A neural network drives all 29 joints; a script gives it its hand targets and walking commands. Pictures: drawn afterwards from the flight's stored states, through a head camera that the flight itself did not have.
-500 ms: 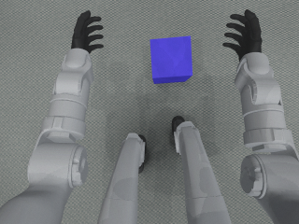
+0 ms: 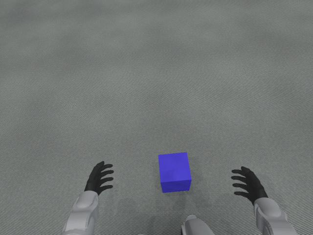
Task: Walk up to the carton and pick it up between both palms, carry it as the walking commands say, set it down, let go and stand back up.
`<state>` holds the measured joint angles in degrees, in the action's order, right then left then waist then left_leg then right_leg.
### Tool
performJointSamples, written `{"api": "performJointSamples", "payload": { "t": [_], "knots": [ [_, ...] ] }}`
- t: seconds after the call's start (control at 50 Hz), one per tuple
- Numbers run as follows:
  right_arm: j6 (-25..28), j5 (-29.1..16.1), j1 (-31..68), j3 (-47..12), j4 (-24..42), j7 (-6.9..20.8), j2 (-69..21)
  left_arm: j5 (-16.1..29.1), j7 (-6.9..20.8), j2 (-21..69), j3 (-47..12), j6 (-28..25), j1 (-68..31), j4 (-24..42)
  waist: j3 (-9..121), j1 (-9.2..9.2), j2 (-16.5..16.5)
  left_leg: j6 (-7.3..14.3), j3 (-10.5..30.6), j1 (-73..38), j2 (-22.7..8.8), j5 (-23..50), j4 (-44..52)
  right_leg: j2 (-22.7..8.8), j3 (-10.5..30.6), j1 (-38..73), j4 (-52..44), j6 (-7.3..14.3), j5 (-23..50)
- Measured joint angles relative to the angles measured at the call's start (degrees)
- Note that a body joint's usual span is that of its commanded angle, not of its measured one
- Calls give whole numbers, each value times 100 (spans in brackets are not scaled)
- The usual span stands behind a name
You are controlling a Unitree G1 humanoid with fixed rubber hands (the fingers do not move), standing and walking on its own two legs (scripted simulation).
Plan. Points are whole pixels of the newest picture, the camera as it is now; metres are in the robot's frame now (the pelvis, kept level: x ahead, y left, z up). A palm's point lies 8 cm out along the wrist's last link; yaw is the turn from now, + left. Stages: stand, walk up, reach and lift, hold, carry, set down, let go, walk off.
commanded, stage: let go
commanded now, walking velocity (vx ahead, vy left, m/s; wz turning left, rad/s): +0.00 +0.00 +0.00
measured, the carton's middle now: (174, 173) +0.49 -0.05 -0.63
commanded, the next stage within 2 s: stand in 0.64 s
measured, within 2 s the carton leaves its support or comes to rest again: neither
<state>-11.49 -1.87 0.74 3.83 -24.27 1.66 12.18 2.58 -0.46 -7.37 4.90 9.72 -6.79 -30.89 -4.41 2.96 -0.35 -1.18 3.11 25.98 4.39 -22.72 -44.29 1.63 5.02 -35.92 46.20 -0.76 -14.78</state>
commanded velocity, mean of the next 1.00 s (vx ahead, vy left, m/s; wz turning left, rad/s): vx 0.00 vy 0.00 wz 0.00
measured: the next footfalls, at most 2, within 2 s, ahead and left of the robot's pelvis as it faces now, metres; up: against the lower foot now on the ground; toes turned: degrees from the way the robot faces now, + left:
none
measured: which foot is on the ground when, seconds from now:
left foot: down 0.00-1.00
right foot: down 0.00-1.00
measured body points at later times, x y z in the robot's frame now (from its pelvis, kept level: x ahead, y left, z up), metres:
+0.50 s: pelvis +0.04 +0.02 +0.03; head +0.06 -0.01 +0.47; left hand +0.22 +0.23 -0.06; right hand +0.20 -0.22 -0.06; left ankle +0.00 +0.14 -0.70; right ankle +0.09 -0.10 -0.70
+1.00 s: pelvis +0.06 +0.03 +0.03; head +0.02 +0.02 +0.47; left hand +0.25 +0.27 -0.03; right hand +0.16 -0.24 -0.08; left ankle +0.00 +0.14 -0.70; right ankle +0.09 -0.10 -0.70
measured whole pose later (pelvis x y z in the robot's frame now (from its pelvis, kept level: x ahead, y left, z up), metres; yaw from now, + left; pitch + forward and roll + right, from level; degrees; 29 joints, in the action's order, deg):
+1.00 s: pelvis +0.06 +0.03 +0.03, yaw -1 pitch -1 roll +0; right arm -1.2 2.1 -16.4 3.5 -39.3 0.3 13.2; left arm 2.6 -0.1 -13.3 3.9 1.9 12.0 -31.6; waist 4.2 3.0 -1.1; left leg 0.6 3.2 8.1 3.2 -22.1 -31.7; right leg 1.7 4.9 -18.0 34.0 -0.1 -14.6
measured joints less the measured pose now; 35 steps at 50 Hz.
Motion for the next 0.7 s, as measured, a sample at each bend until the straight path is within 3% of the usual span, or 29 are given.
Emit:
{"api": "performJointSamples", "payload": {
  "t": [0.26,0.58,0.66,0.7],
  "knots": [
    [440,59,-1362,-31,211,186,-8,-1,260,0,-20,-469,1726,0,-250,0,-55,20,8,-1791,-107,213,1290,2,1,1664,-973,61,55],
    [171,149,-1375,-30,275,298,-8,-2,304,-92,-57,-496,1807,41,-396,-1,-98,136,9,-2257,-119,171,1421,2,0,2191,-1224,64,56],
    [-18,164,-1375,-30,289,231,-9,-2,210,-115,-92,-496,1807,41,-392,0,-104,136,9,-2257,-120,171,1421,2,0,2192,-1224,65,55],
    [134,218,-1366,-26,35,90,1,-2,158,-127,-95,-497,1852,29,-181,-1,-113,136,9,-2129,-122,164,1391,4,-3,2079,-1225,65,56]
  ]
}}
